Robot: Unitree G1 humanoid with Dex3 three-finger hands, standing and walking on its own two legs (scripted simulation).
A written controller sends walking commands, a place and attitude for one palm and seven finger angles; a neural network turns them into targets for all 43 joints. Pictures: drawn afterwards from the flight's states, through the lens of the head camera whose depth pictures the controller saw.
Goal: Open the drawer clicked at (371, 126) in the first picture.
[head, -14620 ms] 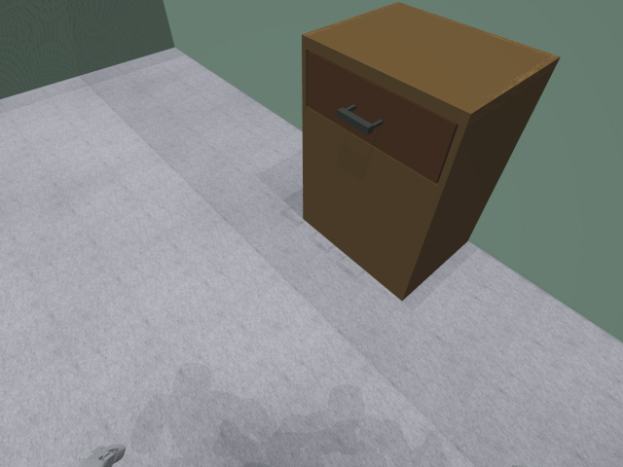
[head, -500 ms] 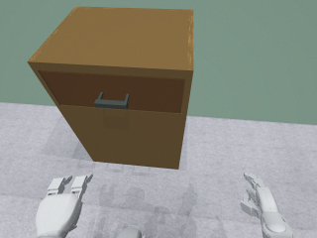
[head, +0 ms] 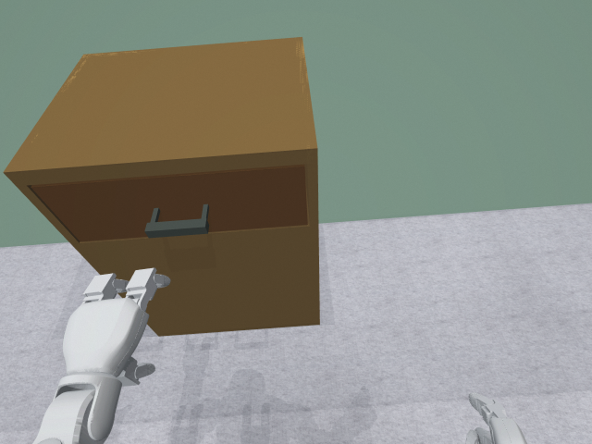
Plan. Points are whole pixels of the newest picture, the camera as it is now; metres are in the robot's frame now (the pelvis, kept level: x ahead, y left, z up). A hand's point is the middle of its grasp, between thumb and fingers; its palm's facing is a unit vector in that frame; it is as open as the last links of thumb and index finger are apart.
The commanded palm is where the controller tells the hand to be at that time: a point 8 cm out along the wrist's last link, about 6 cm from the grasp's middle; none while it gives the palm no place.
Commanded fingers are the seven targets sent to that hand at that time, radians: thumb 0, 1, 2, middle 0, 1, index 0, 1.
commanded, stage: raise the hand with hooked fingers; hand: left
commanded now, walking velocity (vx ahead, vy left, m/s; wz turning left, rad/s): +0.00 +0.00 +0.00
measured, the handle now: (179, 219) +0.52 +0.30 -0.08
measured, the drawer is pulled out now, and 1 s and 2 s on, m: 0.00 0.00 0.00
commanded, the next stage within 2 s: move the hooked fingers above the handle in 0.92 s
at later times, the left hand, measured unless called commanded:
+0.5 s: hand (85, 262) +0.31 +0.30 +0.10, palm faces +0.10 -0.07 -0.99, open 13.8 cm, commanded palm +0.28 +0.29 +0.15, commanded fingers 0.00 -0.50 0.30 -0.30 -1.20 -0.30 -1.20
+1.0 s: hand (97, 263) +0.30 +0.28 +0.10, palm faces +0.11 -0.06 -0.99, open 13.9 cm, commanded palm +0.28 +0.27 +0.15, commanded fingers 0.00 -0.50 0.30 -0.30 -1.20 -0.30 -1.20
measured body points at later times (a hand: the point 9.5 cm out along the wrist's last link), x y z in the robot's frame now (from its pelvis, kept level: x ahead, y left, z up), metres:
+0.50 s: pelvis +0.01 +0.05 +0.02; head +0.01 +0.03 +0.47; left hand +0.30 +0.30 +0.15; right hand +0.23 -0.14 -0.07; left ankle +0.01 +0.14 -0.71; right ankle -0.02 -0.09 -0.71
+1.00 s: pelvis +0.00 +0.03 +0.02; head +0.02 -0.01 +0.47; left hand +0.29 +0.28 +0.16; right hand +0.19 -0.20 -0.10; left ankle +0.01 +0.14 -0.71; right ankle -0.02 -0.09 -0.71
